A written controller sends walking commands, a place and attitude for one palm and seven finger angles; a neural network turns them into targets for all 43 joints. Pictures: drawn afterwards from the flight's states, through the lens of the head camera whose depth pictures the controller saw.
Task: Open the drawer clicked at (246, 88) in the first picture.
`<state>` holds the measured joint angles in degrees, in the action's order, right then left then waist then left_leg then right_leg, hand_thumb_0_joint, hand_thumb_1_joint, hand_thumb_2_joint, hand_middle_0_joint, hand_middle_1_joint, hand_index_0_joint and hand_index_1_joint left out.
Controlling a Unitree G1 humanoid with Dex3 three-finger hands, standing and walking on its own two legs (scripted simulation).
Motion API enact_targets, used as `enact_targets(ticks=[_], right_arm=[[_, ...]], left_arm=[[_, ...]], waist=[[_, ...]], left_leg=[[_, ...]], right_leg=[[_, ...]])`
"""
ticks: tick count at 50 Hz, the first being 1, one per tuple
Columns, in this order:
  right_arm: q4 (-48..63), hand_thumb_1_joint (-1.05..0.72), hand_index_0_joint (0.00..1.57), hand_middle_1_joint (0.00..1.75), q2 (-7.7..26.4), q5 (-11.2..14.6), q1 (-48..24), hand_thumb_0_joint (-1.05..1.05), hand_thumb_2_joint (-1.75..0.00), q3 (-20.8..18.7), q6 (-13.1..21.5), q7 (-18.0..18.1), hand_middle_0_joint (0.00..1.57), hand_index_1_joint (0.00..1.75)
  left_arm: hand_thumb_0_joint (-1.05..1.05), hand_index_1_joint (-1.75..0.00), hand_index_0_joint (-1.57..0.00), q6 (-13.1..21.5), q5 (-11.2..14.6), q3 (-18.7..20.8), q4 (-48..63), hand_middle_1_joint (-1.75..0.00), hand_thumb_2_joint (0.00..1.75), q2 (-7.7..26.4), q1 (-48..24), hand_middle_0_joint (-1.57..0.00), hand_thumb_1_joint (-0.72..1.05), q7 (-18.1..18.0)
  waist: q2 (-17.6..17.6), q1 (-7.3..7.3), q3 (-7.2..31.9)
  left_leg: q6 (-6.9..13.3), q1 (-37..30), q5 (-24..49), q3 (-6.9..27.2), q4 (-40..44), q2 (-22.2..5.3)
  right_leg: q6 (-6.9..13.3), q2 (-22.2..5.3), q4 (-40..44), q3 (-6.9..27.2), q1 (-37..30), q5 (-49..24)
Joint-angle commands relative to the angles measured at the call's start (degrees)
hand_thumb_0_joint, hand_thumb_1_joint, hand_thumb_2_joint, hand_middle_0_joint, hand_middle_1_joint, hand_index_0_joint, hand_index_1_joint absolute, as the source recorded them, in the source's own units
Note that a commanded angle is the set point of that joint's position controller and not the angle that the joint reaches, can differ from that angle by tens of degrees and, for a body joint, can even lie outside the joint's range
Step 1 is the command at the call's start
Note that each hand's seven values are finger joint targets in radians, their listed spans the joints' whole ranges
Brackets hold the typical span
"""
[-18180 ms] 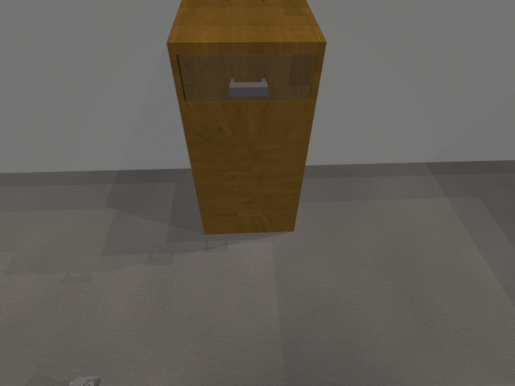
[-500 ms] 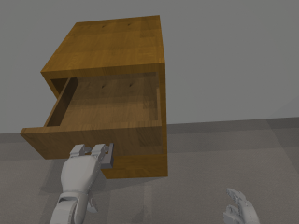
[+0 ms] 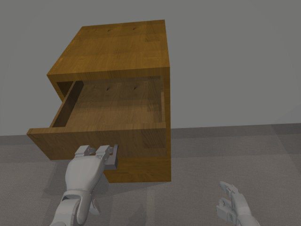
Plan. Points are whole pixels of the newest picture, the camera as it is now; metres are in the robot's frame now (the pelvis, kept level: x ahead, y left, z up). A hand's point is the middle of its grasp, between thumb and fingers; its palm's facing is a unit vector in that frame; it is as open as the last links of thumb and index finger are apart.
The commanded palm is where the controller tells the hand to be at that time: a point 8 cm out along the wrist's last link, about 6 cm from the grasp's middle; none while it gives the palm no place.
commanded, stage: lift the hand off the handle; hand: left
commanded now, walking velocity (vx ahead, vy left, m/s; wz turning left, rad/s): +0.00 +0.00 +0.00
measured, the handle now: (99, 155) +0.29 +0.19 +0.04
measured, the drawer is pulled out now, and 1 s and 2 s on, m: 0.23 0.24 0.24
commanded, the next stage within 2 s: draw the hand back to the body in 1.10 s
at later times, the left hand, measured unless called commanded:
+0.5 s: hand (83, 173) +0.22 +0.19 +0.08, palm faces +0.06 -0.16 -0.99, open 15.4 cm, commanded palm +0.20 +0.19 +0.17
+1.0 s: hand (77, 140) +0.25 +0.18 +0.18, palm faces +0.17 -0.16 -0.97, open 16.2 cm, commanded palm +0.21 +0.18 +0.24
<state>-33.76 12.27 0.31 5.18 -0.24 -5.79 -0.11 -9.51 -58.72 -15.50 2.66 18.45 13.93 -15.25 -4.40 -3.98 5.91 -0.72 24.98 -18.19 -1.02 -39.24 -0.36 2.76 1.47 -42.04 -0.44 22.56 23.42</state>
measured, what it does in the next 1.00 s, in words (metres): stands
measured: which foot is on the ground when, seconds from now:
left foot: down 0.00-1.00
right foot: down 0.00-1.00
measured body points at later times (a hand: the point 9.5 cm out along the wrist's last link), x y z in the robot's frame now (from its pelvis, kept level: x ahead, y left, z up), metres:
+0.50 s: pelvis +0.00 +0.00 +0.01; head -0.02 -0.05 +0.46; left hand +0.21 +0.20 +0.13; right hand +0.23 -0.19 -0.08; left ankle +0.02 +0.13 -0.72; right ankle -0.02 -0.09 -0.72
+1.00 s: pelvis -0.01 +0.01 +0.02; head -0.04 -0.05 +0.47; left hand +0.23 +0.19 +0.23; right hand +0.23 -0.18 -0.06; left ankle +0.02 +0.13 -0.72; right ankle -0.02 -0.09 -0.72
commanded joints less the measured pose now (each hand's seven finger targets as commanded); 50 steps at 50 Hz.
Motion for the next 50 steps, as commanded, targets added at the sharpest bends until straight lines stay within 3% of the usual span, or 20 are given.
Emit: enact_targets(ticks=[1, 4, 9, 11, 13, 17, 18, 21, 23, 26, 29, 31, 32, 34, 39, 41, 42, 46, 47, 50], right_arm=[[10.5, -0.9, 0.2, 0.3, 4.6, -0.2, -9.3, 0.0, -0.9, -1.9, 3.5, 0.5, 0.2, 0.3], [10.9, -0.9, 0.2, 0.3, 4.4, -0.6, -9.3, 0.0, -0.9, -1.9, 4.0, 0.0, 0.2, 0.3], [10.3, -0.9, 0.2, 0.3, 4.5, -1.0, -8.3, 0.0, -0.9, -2.3, 4.9, 0.3, 0.2, 0.3], [9.8, -0.9, 0.2, 0.3, 4.8, -1.0, -8.6, 0.0, -0.9, -2.3, 4.9, 0.0, 0.2, 0.3], [8.9, -0.9, 0.2, 0.3, 5.0, -0.6, -9.4, 0.0, -0.9, -2.3, 4.7, -0.2, 0.2, 0.3], [8.9, -0.9, 0.2, 0.3, 5.1, 0.4, -10.9, 0.0, -0.9, -1.9, 4.3, 0.1, 0.2, 0.3], [8.7, -0.9, 0.2, 0.3, 5.1, 0.5, -11.9, 0.0, -0.9, -1.6, 3.9, 0.5, 0.2, 0.3], [8.8, -0.9, 0.2, 0.3, 4.9, 0.8, -13.0, 0.0, -0.9, -0.7, 4.1, 1.2, 0.2, 0.3], [8.5, -0.9, 0.2, 0.3, 4.2, 0.7, -13.2, 0.0, -0.9, -0.3, 4.5, 1.4, 0.2, 0.3], [8.4, -0.9, 0.2, 0.3, 4.3, 0.9, -13.6, 0.0, -0.9, 0.1, 5.1, 1.5, 0.2, 0.3], [8.0, -0.9, 0.2, 0.3, 4.1, 0.7, -13.7, 0.0, -0.9, 0.1, 5.1, 1.2, 0.2, 0.3], [7.4, -0.9, 0.2, 0.3, 4.3, 1.4, -15.0, 0.0, -0.9, 0.4, 4.6, 0.6, 0.2, 0.3], [7.0, -0.9, 0.2, 0.3, 4.2, 1.2, -14.6, 0.0, -0.9, 0.8, 4.0, 0.2, 0.2, 0.3], [7.0, -0.9, 0.2, 0.3, 4.7, 1.7, -15.8, 0.0, -0.9, 0.8, 2.9, -0.3, 0.2, 0.3], [8.1, -0.9, 0.2, 0.3, 5.2, 2.0, -17.8, 0.0, -0.9, 1.8, 0.7, -0.5, 0.2, 0.3], [9.0, -0.9, 0.2, 0.3, 5.2, 2.5, -18.8, 0.0, -0.9, 2.1, 0.8, -0.7, 0.2, 0.3], [9.2, -0.9, 0.2, 0.3, 4.7, 2.2, -18.3, 0.0, -0.9, 2.3, 1.1, -0.9, 0.2, 0.3], [9.7, -0.9, 0.2, 0.3, 5.1, 2.5, -18.0, 0.0, -0.9, 1.6, 1.7, -1.6, 0.2, 0.3], [9.4, -0.9, 0.2, 0.3, 4.7, 2.3, -17.9, 0.0, -0.9, 1.8, 2.0, -2.0, 0.2, 0.3], [9.1, -0.9, 0.2, 0.3, 5.2, 2.5, -17.7, 0.0, -0.9, 1.3, 2.2, -2.7, 0.2, 0.3]], left_arm=[[0.0, -0.3, -0.15, 1.8, 2.2, 11.6, 21.1, -0.3, 0.3, 8.7, -7.0, -0.15, -0.5, -5.1], [0.0, -0.3, -0.15, 3.3, 2.2, 11.1, 25.5, -0.3, 0.3, 7.8, -5.4, -0.15, -0.5, -5.5], [0.0, -0.3, -0.15, 4.6, 2.2, 15.5, 29.8, -0.3, 0.3, 11.2, -6.4, -0.15, -0.5, -7.5], [0.0, -0.3, -0.15, 4.0, 1.7, 15.0, 30.2, -0.3, 0.3, 10.9, -6.8, -0.15, -0.5, -8.1], [0.0, -0.3, -0.15, 2.3, 1.3, 12.8, 27.2, -0.3, 0.3, 9.4, -9.2, -0.15, -0.5, -7.7], [0.0, -0.3, -0.15, -0.8, 2.5, 10.7, 28.4, -0.3, 0.3, 9.9, -11.3, -0.15, -0.5, -4.0], [0.0, -0.3, -0.15, -1.1, 2.8, 10.5, 28.4, -0.3, 0.3, 10.5, -13.5, -0.15, -0.5, -2.8], [0.0, -0.3, -0.15, -0.8, 3.4, 12.2, 29.2, -0.3, 0.3, 13.2, -16.7, -0.15, -0.5, -0.4], [0.0, -0.3, -0.15, 0.1, 3.6, 10.2, 29.9, -0.3, 0.3, 11.4, -18.6, -0.15, -0.5, 0.8], [0.0, -0.3, -0.15, 0.9, 4.1, 12.4, 30.0, -0.3, 0.3, 13.4, -19.8, -0.15, -0.5, 2.1], [0.0, -0.3, -0.15, 1.0, 4.2, 10.2, 29.9, -0.3, 0.3, 11.6, -21.2, -0.15, -0.5, 3.5], [0.0, -0.3, -0.15, -0.9, 4.1, 11.7, 25.9, -0.3, 0.3, 12.8, -20.0, -0.15, -0.5, 4.9], [0.0, -0.3, -0.15, -2.3, 3.8, 8.9, 23.4, -0.3, 0.3, 10.4, -19.1, -0.15, -0.5, 6.1], [0.0, -0.3, -0.15, -4.9, 4.0, 6.7, 23.0, -0.3, 0.3, 9.5, -21.7, -0.15, -0.5, 8.3], [0.0, -0.3, -0.15, -8.5, 4.4, 8.1, 23.6, -0.3, 0.3, 12.4, -24.3, -0.15, -0.5, 13.6], [0.0, -0.3, -0.15, -8.1, 5.2, 10.7, 25.9, -0.3, 0.3, 14.9, -26.1, -0.15, -0.5, 14.6], [0.0, -0.3, -0.15, -7.5, 5.2, 9.1, 26.1, -0.3, 0.3, 13.3, -26.0, -0.15, -0.5, 15.1], [0.0, -0.3, -0.15, -5.0, 7.7, 14.3, 31.6, -0.3, 0.3, 16.9, -24.8, -0.15, -0.5, 14.9], [0.0, -0.3, -0.15, -4.9, 6.9, 12.0, 30.6, -0.3, 0.3, 14.6, -24.8, -0.15, -0.5, 14.9], [0.0, -0.3, -0.15, -5.4, 7.4, 11.5, 31.6, -0.3, 0.3, 14.1, -24.7, -0.15, -0.5, 14.6]], waist=[[5.3, -1.69, 10.4], [3.8, -1.51, 9.7], [2.3, -1.41, 11.5], [0.7, -1.05, 12.0], [2.4, -0.24, 9.7], [3.9, -0.93, 10.6], [4.1, -0.72, 8.9], [4.3, -1.14, 7.8], [3.6, -1.03, 6.8], [2.9, -1.28, 6.9], [2.4, -1.31, 6.3], [2.7, -1.65, 4.7], [3.1, -1.55, 3.7], [3.5, -1.24, 2.9], [4.4, -1.96, 3.3], [2.4, -2.07, 3.1], [3.5, -2.57, 4.8], [1.4, -3.07, 5.6], [1.4, -3.13, 5.6], [2.2, -2.79, 4.2]], left_leg=[[2.8, -9.6, 13.1, -0.5, 3.3, 2.7], [2.7, -10.7, 14.8, -0.4, 3.1, 2.7], [2.6, -12.6, 15.8, -0.5, 2.5, 2.7], [2.3, -13.5, 16.8, -0.3, 2.6, 2.5], [2.4, -13.2, 15.1, -0.1, 3.0, 2.3], [2.9, -15.1, 15.1, -0.1, 5.1, 2.1], [2.8, -15.1, 14.3, 0.0, 6.0, 2.1], [2.9, -16.3, 13.2, 0.1, 7.5, 1.9], [2.9, -17.1, 12.8, 0.1, 8.4, 2.0], [2.7, -18.4, 13.2, 0.4, 9.4, 1.8], [2.6, -18.9, 13.7, 0.2, 10.3, 2.0], [2.4, -18.3, 13.5, 0.1, 11.5, 1.6], [2.2, -17.3, 12.9, -0.3, 12.3, 1.6], [2.2, -17.0, 12.9, -0.2, 13.9, 1.4], [2.4, -16.7, 12.9, -0.7, 15.7, 1.3], [2.3, -16.9, 12.4, -0.3, 16.3, 0.7], [2.6, -17.1, 13.2, -0.3, 16.1, 1.3], [2.3, -17.8, 15.4, 0.0, 16.0, 1.0], [2.3, -18.0, 16.3, -0.2, 15.8, 1.2], [2.2, -18.3, 16.7, -0.2, 16.1, 1.0]], right_leg=[[-0.9, -0.1, 9.1, 2.2, -3.9, -21.5], [-0.6, -0.1, 8.8, 1.7, -2.8, -23.1], [-0.3, -0.1, 9.3, 2.1, -2.6, -23.0], [-0.1, -0.1, 9.2, 2.0, -2.3, -23.6], [-0.5, -0.1, 10.0, 1.5, -1.0, -21.0], [-1.0, -0.5, 11.5, 1.1, -3.6, -19.9], [-1.2, -0.4, 12.4, 1.2, -3.7, -19.0], [-1.2, -0.5, 14.3, 1.3, -4.6, -15.9], [-1.3, -0.6, 15.1, 0.8, -4.3, -14.5], [-1.0, -0.3, 16.5, 1.0, -5.5, -13.8], [-1.3, -0.5, 17.5, 0.7, -6.2, -14.0], [-1.1, -0.4, 18.7, 1.3, -7.3, -13.7], [-1.5, -0.7, 18.7, 0.7, -7.7, -12.8], [-1.5, -0.5, 19.0, 0.4, -8.8, -13.3], [-1.9, -0.9, 19.5, 0.8, -12.9, -13.6], [-1.5, -0.6, 19.6, 1.0, -13.2, -12.5], [-1.7, -0.8, 19.3, 0.9, -14.4, -13.0], [-1.3, -0.6, 19.2, 1.0, -15.7, -15.9], [-1.2, -0.5, 19.1, 0.6, -14.7, -16.1], [-1.4, -0.4, 19.9, 0.4, -13.8, -16.5]])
